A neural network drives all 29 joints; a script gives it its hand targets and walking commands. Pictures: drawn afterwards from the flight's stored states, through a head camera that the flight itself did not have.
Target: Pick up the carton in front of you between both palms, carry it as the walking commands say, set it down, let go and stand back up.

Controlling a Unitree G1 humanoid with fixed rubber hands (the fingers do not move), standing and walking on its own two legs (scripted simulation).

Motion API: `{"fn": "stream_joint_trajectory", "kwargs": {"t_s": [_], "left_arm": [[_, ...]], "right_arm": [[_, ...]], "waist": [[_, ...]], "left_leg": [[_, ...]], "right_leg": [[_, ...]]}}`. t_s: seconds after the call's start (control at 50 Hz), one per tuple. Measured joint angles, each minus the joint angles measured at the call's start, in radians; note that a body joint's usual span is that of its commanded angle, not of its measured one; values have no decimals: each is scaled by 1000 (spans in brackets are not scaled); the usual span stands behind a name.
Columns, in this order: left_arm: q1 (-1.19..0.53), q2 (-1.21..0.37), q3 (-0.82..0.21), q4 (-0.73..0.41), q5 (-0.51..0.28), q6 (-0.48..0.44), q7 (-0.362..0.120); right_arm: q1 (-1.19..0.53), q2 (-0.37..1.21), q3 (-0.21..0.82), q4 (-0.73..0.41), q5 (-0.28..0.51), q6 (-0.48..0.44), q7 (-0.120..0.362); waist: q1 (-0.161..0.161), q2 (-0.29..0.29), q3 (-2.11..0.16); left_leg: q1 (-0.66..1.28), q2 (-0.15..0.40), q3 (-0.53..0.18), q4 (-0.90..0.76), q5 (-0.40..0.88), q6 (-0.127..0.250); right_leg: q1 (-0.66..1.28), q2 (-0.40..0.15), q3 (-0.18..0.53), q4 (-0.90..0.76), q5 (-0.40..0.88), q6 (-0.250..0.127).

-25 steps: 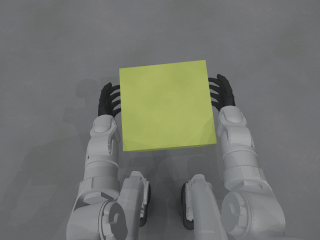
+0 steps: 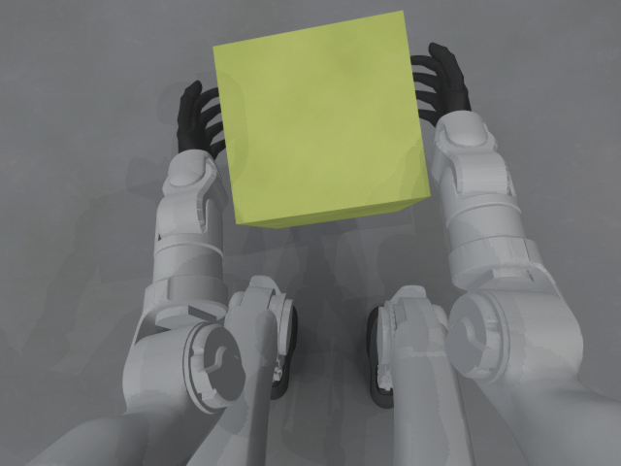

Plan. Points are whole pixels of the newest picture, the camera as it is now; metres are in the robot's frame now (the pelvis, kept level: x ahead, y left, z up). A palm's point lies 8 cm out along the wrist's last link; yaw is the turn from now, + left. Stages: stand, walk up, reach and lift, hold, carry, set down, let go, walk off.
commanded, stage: set down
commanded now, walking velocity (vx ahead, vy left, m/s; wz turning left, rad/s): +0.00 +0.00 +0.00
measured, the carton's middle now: (324, 146) +0.50 +0.02 -0.18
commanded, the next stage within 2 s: none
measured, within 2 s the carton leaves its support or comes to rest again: rests again in 1.10 s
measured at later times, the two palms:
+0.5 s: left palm (225, 160) +0.49 +0.18 -0.24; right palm (412, 130) +0.55 -0.11 -0.25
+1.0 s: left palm (220, 158) +0.50 +0.20 -0.26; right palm (402, 133) +0.55 -0.10 -0.28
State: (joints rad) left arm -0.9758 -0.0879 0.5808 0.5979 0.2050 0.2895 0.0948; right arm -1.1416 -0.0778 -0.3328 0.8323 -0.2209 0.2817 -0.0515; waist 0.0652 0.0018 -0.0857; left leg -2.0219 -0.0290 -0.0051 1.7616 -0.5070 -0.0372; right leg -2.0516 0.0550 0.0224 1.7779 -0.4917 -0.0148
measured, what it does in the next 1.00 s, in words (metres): lowers itself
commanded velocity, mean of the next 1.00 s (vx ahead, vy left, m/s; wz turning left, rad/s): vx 0.00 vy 0.00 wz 0.00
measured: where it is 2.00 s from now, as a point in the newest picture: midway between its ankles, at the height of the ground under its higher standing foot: (329, 370)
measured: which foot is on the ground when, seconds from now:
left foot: down 0.00-1.00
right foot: down 0.00-1.00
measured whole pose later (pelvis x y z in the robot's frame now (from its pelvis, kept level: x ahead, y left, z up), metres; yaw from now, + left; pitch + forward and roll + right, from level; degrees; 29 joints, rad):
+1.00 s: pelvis -0.01 +0.00 -0.12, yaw +2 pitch +39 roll +3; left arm -1.32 0.09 0.52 0.89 0.05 0.21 0.10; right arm -1.50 -0.30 -0.14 1.14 -0.08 0.21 -0.05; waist 0.10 0.06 0.25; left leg -2.29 -0.08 0.00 2.16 -0.55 -0.06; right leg -2.32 0.03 0.02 2.19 -0.55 -0.02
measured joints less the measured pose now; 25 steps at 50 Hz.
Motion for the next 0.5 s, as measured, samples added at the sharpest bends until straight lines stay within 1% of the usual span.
{"fn": "stream_joint_trajectory", "kwargs": {"t_s": [0.08,0.14,0.18,0.26,0.32,0.4,0.46,0.5], "left_arm": [[-49,12,15,14,6,11,0],[-83,27,20,25,-16,15,4],[-110,36,20,35,-12,18,6],[-147,49,8,43,-35,10,21],[-184,59,9,58,-44,4,29],[-224,78,-11,77,-76,-3,46],[-261,103,-40,123,-109,-13,56],[-287,122,-58,151,-132,-10,53]], "right_arm": [[-55,-19,6,24,-6,11,-2],[-99,-34,15,50,-3,11,-6],[-128,-49,22,66,4,9,-7],[-174,-84,63,86,33,4,-11],[-222,-110,84,115,51,-2,-13],[-274,-147,131,148,84,-10,-17],[-300,-181,171,171,114,-16,-21],[-306,-195,183,190,127,-25,-24]], "waist": [[8,-1,32],[5,2,66],[8,2,91],[8,5,145],[12,7,196],[17,12,256],[26,18,294],[32,25,307]], "left_leg": [[-58,1,3,56,-3,-1],[-95,-4,2,94,-1,-5],[-118,-5,1,117,0,-7],[-159,-9,3,168,-1,-9],[-180,-8,4,207,-6,-11],[-205,-9,9,258,-16,-12],[-219,-10,13,294,-26,-12],[-226,-13,17,315,-33,-13]], "right_leg": [[-62,3,1,57,1,1],[-99,0,-1,97,0,-1],[-122,1,-3,120,2,-3],[-164,-1,-3,173,0,-2],[-186,1,-4,212,-3,-3],[-215,2,-1,264,-11,-2],[-231,3,1,303,-20,-2],[-240,1,3,327,-30,-2]]}}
